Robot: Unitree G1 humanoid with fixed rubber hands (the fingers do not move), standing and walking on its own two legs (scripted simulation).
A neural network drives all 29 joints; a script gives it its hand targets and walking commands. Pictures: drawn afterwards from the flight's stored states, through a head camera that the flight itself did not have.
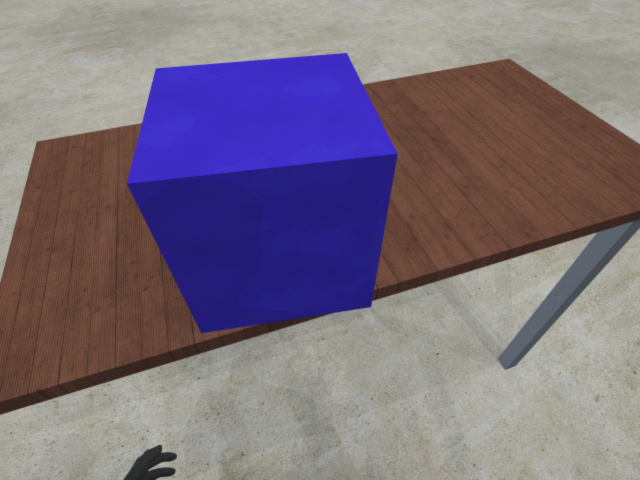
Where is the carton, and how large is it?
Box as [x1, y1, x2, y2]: [127, 53, 397, 332]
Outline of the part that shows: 346,53 155,69 127,184 201,332 370,306 397,154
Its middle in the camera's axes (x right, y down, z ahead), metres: -0.06 -0.05 +0.48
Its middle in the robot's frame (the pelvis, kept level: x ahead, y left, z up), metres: +0.42 +0.04 +0.15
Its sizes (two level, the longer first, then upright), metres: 0.222 0.203 0.248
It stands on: a table, 0.78 m high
